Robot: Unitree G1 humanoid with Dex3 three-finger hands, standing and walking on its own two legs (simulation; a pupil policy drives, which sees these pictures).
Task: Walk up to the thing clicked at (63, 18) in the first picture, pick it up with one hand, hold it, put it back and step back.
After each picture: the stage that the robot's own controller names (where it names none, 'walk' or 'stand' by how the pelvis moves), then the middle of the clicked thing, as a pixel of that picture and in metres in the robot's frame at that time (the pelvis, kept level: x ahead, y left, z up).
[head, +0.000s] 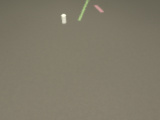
stand; (63, 18) +2.03 +0.28 -0.72
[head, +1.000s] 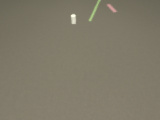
walk; (73, 19) +1.90 +0.25 -0.71
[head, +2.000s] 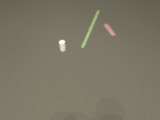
walk; (62, 45) +1.32 +0.30 -0.71
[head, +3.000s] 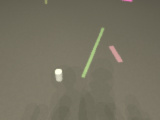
walk; (58, 75) +0.89 +0.24 -0.70
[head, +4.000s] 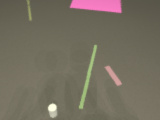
walk; (53, 110) +0.59 +0.21 -0.70
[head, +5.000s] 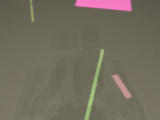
stand; out of the picture +0.40 +0.22 -0.70
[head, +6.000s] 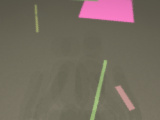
stand; out of the picture +0.38 +0.20 -0.72
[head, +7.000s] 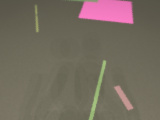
stand; out of the picture +0.39 +0.20 -0.73
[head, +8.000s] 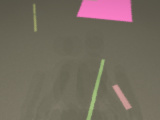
stand; out of the picture +0.38 +0.23 -0.73
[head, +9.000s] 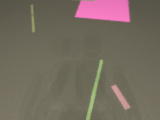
stand; out of the picture +0.38 +0.23 -0.73
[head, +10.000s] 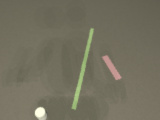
go down; (41, 114) +0.40 +0.24 -0.64
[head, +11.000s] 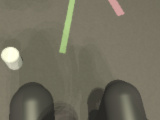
go down; (12, 59) +0.45 +0.27 -0.29
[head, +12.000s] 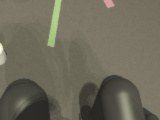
close in; out of the picture +0.45 +0.28 -0.26
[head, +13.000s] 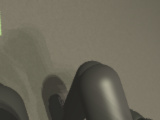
close; out of the picture +0.43 +0.32 -0.22
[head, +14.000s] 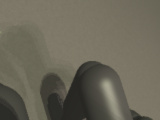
close; out of the picture +0.43 +0.32 -0.22
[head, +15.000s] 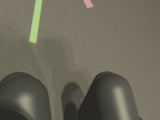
lift; out of the picture +0.36 +0.29 -0.18
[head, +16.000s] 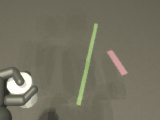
lift; (23, 91) +0.33 +0.20 +0.00
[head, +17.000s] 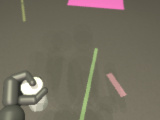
hold; (35, 94) +0.33 +0.17 +0.00
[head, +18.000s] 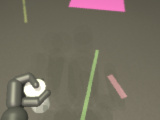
crouch; (38, 96) +0.33 +0.17 -0.01
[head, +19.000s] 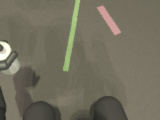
crouch; (5, 59) +0.44 +0.24 -0.09
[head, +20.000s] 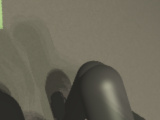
lower; out of the picture +0.42 +0.32 -0.23
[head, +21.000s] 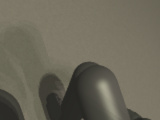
lower; out of the picture +0.42 +0.33 -0.23
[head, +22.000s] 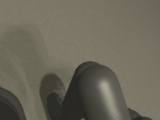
lower; out of the picture +0.42 +0.33 -0.22
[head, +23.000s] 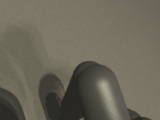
lower; out of the picture +0.42 +0.33 -0.23
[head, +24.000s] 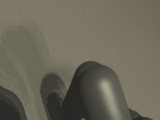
loosen; out of the picture +0.42 +0.33 -0.23
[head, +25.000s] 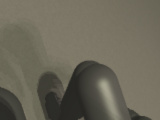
withdraw; out of the picture +0.41 +0.32 -0.23
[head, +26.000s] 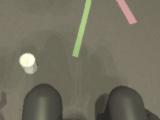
walk; (29, 64) +0.45 +0.25 -0.32
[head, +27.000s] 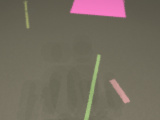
stand; out of the picture +0.38 +0.21 -0.66
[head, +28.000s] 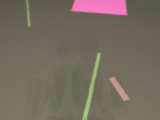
stand; out of the picture +0.39 +0.23 -0.67
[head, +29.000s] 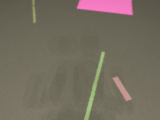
stand; out of the picture +0.39 +0.22 -0.68
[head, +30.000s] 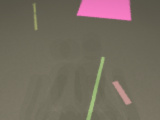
walk; out of the picture +0.40 +0.22 -0.72
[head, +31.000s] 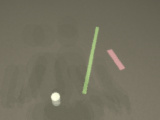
walk; (56, 99) +0.55 +0.17 -0.70
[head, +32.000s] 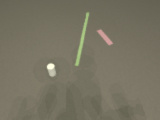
walk; (51, 70) +0.85 +0.31 -0.68
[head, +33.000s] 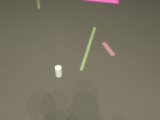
stand; (58, 71) +1.03 +0.24 -0.71
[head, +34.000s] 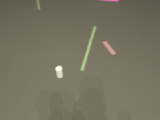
stand; (59, 72) +1.03 +0.24 -0.73
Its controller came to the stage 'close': yes
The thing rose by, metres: 0.72
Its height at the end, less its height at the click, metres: +0.00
